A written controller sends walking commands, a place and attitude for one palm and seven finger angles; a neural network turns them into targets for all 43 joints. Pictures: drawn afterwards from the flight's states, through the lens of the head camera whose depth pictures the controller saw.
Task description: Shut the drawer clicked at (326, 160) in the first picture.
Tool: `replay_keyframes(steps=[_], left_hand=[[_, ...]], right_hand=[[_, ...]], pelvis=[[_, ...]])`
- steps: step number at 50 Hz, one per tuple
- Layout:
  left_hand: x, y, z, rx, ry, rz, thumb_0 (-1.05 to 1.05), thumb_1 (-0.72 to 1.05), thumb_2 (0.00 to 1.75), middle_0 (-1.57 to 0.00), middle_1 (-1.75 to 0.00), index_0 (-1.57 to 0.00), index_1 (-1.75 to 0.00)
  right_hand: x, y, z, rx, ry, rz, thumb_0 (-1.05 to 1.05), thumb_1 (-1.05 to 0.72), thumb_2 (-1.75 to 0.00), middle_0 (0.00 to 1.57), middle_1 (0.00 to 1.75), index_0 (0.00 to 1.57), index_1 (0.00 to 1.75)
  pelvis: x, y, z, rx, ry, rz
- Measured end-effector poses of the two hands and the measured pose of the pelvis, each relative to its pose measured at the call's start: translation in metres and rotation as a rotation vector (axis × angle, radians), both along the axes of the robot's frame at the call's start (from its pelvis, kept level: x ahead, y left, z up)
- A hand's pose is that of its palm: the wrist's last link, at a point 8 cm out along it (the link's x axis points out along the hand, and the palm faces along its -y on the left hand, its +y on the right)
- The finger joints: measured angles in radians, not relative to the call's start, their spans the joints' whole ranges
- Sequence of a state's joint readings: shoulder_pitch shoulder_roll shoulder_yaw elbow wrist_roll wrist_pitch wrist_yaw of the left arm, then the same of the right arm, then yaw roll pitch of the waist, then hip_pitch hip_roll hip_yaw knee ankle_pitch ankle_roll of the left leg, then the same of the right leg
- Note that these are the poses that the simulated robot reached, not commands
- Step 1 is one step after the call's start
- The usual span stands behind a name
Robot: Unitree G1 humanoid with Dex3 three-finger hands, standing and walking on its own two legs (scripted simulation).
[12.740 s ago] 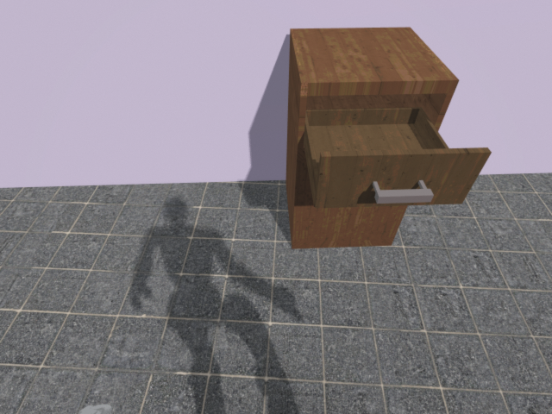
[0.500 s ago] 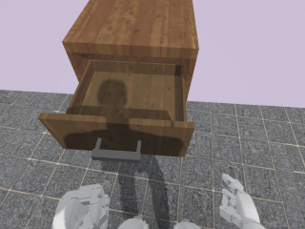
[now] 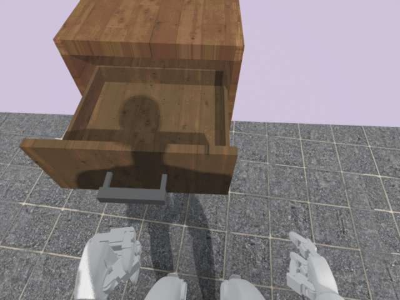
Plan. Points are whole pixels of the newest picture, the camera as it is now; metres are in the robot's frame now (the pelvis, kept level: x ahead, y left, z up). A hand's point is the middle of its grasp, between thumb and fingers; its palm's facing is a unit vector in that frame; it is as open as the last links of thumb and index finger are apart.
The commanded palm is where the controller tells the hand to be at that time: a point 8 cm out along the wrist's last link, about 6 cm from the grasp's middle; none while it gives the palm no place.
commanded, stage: bring the fist close to the handle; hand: left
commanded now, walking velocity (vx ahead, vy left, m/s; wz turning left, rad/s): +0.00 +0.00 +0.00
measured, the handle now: (134, 186) +0.34 +0.16 +0.00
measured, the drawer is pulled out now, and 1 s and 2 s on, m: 0.29 0.29 0.20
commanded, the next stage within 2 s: push the drawer shut in 0.90 s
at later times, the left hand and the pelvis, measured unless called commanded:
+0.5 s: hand (140, 236) +0.24 +0.13 +0.00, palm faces +0.03 -1.00 +0.00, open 3.3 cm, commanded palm +0.22 +0.18 +0.00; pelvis +0.00 +0.00 -0.02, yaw +0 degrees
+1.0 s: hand (148, 235) +0.25 +0.12 -0.01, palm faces -0.02 -1.00 +0.00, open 3.3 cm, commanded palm +0.23 +0.17 +0.00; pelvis -0.01 +0.01 -0.03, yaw +0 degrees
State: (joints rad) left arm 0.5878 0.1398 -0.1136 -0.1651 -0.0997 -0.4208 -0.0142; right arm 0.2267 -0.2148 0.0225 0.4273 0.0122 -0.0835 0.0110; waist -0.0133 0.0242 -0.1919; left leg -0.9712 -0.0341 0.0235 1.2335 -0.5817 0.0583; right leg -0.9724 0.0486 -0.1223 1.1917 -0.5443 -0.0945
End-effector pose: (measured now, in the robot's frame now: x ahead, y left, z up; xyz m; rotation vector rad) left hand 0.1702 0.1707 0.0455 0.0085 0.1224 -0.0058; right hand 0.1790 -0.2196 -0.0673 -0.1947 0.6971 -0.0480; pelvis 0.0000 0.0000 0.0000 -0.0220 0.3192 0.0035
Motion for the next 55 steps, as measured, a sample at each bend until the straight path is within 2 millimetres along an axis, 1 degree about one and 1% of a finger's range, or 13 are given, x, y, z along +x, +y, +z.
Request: replay_keyframes(steps=[7, 10, 13, 17, 24, 30, 33, 39, 41, 44, 48, 53, 55], left_hand=[[0.015, 0.012, -0.010, 0.014, -0.069, 0.061, 0.02, 0.90, 0.90, -1.40, -1.60, -1.40, -1.60], [0.024, 0.009, -0.017, 0.009, -0.085, 0.033, 0.02, 0.90, 0.90, -1.40, -1.60, -1.40, -1.60], [0.033, 0.005, -0.027, 0.004, -0.059, -0.005, 0.02, 0.90, 0.90, -1.40, -1.60, -1.40, -1.60], [0.040, 0.006, -0.037, 0.004, -0.019, -0.007, 0.02, 0.90, 0.90, -1.40, -1.60, -1.40, -1.60], [0.047, 0.012, -0.041, -0.006, -0.058, 0.041, 0.02, 0.90, 0.90, -1.40, -1.60, -1.40, -1.60], [0.056, 0.004, -0.061, -0.009, -0.043, -0.023, 0.02, 0.90, 0.90, -1.40, -1.60, -1.40, -1.60], [0.058, 0.006, -0.058, -0.006, -0.045, -0.020, 0.02, 0.90, 0.90, -1.40, -1.60, -1.40, -1.60], [0.056, 0.014, -0.039, -0.011, -0.075, 0.037, 0.02, 0.90, 0.90, -1.40, -1.60, -1.40, -1.60], [0.053, 0.012, -0.041, -0.017, -0.060, 0.028, 0.02, 0.90, 0.90, -1.40, -1.60, -1.40, -1.60], [0.051, 0.003, -0.051, -0.025, -0.022, -0.009, 0.02, 0.90, 0.90, -1.40, -1.60, -1.40, -1.60], [0.053, -0.003, -0.060, -0.020, -0.013, -0.036, 0.02, 0.90, 0.90, -1.40, -1.60, -1.40, -1.60], [0.061, 0.010, -0.048, -0.003, -0.088, 0.030, 0.02, 0.90, 0.90, -1.40, -1.60, -1.40, -1.60], [0.065, 0.011, -0.044, 0.003, -0.105, 0.040, 0.02, 0.90, 0.90, -1.40, -1.60, -1.40, -1.60]], right_hand=[[-0.004, -0.011, -0.016, -0.024, 0.035, 0.011, 0.01, -0.90, -0.90, 0.20, 0.30, 0.20, 0.30], [-0.004, -0.013, -0.023, -0.028, 0.049, 0.015, 0.01, -0.90, -0.90, 0.20, 0.30, 0.20, 0.30], [-0.003, -0.013, -0.028, -0.026, 0.061, 0.011, 0.01, -0.90, -0.90, 0.20, 0.30, 0.20, 0.30], [-0.003, -0.012, -0.031, -0.022, 0.074, 0.003, 0.01, -0.90, -0.90, 0.20, 0.30, 0.20, 0.30], [-0.001, -0.006, -0.039, -0.022, 0.089, 0.024, 0.01, -0.90, -0.90, 0.20, 0.30, 0.20, 0.30], [0.000, -0.001, -0.051, -0.028, 0.112, 0.040, 0.01, -0.90, -0.90, 0.20, 0.30, 0.20, 0.30], [-0.001, 0.003, -0.053, -0.021, 0.123, 0.034, 0.01, -0.90, -0.90, 0.20, 0.30, 0.20, 0.30], [-0.004, 0.013, -0.049, 0.002, 0.136, 0.036, 0.01, -0.90, -0.90, 0.20, 0.30, 0.20, 0.30], [-0.005, 0.016, -0.047, 0.004, 0.135, 0.039, 0.01, -0.90, -0.90, 0.20, 0.30, 0.20, 0.30], [-0.004, 0.017, -0.044, -0.006, 0.130, 0.043, 0.01, -0.90, -0.90, 0.20, 0.30, 0.20, 0.30], [-0.003, 0.015, -0.044, -0.027, 0.124, 0.040, 0.01, -0.90, -0.90, 0.20, 0.30, 0.20, 0.30], [-0.002, 0.014, -0.046, -0.028, 0.131, 0.040, 0.01, -0.90, -0.90, 0.20, 0.30, 0.20, 0.30], [-0.003, 0.015, -0.047, -0.023, 0.138, 0.046, 0.01, -0.90, -0.90, 0.20, 0.30, 0.20, 0.30]], pelvis=[[-0.002, -0.005, -0.010, -0.002, 0.032, 0.004], [-0.002, -0.006, -0.014, -0.003, 0.047, 0.006], [-0.002, -0.006, -0.017, -0.002, 0.058, 0.005], [-0.001, -0.005, -0.018, -0.001, 0.068, 0.001], [0.000, 0.000, -0.023, -0.005, 0.088, 0.003], [-0.003, 0.004, -0.033, -0.010, 0.106, 0.002], [-0.004, 0.007, -0.033, -0.011, 0.105, 0.001], [-0.003, 0.012, -0.026, -0.012, 0.100, 0.002], [-0.002, 0.013, -0.025, -0.014, 0.098, 0.004], [-0.003, 0.014, -0.025, -0.016, 0.097, 0.006], [-0.005, 0.015, -0.028, -0.017, 0.100, 0.005], [-0.005, 0.015, -0.029, -0.020, 0.100, 0.005], [-0.005, 0.016, -0.028, -0.021, 0.099, 0.008]])
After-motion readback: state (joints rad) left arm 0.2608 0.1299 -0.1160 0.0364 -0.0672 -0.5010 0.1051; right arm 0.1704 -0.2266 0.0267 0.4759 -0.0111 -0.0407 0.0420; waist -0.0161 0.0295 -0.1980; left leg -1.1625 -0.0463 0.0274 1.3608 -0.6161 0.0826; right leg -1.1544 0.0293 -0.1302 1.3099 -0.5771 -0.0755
